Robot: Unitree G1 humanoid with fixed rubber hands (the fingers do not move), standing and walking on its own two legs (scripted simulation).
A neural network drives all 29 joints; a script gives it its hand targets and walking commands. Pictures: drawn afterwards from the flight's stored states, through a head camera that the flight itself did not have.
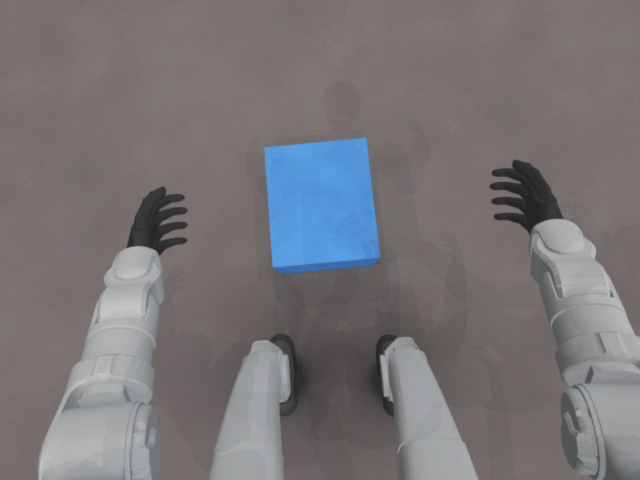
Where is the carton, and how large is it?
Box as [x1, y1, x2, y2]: [264, 138, 379, 273]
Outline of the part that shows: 365,138 264,147 272,265 281,273 371,265 379,257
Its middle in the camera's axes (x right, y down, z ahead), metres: +0.00 -0.08 +1.02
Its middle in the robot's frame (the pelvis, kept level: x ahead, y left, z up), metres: +0.54 +0.03 -0.61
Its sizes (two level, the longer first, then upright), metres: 0.299 0.253 0.182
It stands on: the floor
